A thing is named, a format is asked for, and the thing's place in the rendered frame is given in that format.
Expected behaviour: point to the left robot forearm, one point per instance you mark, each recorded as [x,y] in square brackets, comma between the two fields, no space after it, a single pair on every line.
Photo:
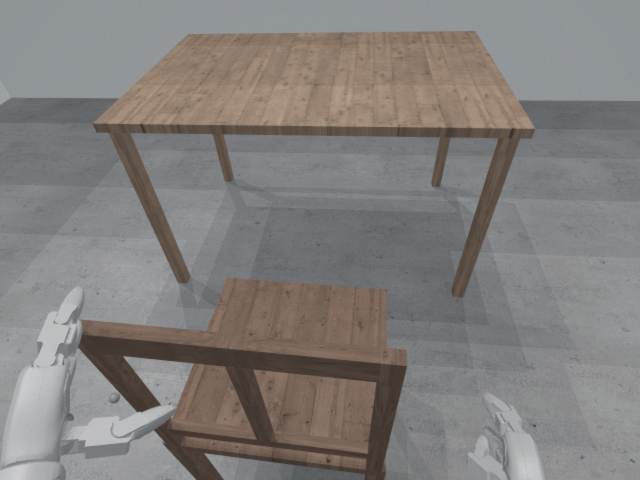
[34,470]

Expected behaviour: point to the robot right hand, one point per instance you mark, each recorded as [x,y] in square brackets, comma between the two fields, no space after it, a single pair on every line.
[517,457]

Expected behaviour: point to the chair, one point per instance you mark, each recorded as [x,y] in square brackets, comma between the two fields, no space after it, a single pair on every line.
[286,372]

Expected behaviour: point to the robot left hand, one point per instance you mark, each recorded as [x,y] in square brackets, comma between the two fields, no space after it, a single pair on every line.
[36,428]

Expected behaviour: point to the table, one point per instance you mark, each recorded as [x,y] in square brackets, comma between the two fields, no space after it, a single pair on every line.
[386,84]

